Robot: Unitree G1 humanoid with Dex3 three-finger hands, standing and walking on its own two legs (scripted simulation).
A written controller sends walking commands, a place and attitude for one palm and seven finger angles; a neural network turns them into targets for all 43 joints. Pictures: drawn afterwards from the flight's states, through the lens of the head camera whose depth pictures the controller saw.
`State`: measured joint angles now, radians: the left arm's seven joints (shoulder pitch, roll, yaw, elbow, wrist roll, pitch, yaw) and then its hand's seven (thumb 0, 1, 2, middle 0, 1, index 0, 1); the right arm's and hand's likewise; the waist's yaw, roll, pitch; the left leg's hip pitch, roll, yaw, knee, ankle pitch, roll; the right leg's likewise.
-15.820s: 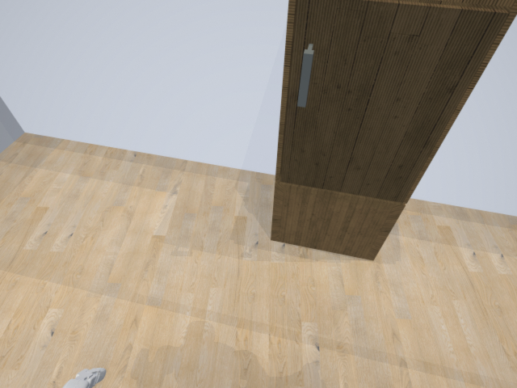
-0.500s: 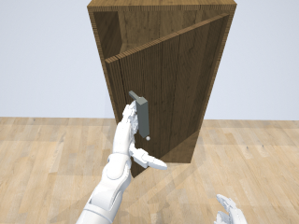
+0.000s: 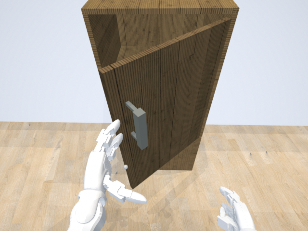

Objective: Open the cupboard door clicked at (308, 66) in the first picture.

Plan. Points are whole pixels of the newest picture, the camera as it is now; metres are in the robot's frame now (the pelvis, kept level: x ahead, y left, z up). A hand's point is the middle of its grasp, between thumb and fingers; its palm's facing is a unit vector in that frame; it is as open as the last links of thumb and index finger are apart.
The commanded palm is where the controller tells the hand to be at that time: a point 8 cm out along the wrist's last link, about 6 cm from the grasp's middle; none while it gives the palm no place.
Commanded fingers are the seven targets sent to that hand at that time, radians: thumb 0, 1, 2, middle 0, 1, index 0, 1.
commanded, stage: slide the hand sideways off the handle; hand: left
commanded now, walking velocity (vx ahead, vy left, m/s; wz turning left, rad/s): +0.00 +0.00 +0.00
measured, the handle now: (136, 125) +0.36 +0.08 +0.10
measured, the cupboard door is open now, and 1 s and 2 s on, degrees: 41 41 41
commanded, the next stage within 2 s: draw the hand back to the body in 0.38 s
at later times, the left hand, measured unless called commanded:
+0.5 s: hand (113, 183) +0.20 +0.11 +0.09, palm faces +0.03 -1.00 -0.02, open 16.3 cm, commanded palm +0.17 +0.17 +0.10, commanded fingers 0.00 -0.50 0.30 -0.15 -0.30 -0.15 -0.30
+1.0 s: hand (80, 178) +0.19 +0.17 +0.12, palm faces +0.08 -0.99 -0.08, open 16.2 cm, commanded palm +0.16 +0.23 +0.13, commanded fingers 0.00 -0.25 0.41 -0.16 -0.30 -0.16 -0.30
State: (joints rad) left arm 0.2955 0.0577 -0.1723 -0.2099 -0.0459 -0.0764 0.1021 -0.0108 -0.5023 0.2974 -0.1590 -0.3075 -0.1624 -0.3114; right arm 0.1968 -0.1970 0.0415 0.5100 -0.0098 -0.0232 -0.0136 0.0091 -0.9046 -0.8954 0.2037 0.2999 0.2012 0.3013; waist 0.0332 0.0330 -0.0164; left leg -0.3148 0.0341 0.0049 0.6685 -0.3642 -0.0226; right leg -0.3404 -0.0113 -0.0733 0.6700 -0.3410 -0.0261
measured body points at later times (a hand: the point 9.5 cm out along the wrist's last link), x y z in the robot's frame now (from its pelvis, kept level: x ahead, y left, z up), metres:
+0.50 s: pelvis +0.00 +0.00 -0.01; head +0.02 -0.02 +0.44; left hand +0.19 +0.16 +0.09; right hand +0.19 -0.21 -0.09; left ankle -0.01 +0.14 -0.72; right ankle +0.01 -0.10 -0.72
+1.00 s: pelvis +0.00 +0.01 -0.01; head -0.01 -0.01 +0.44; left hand +0.18 +0.22 +0.13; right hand +0.20 -0.20 -0.07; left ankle -0.01 +0.14 -0.72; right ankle +0.01 -0.10 -0.72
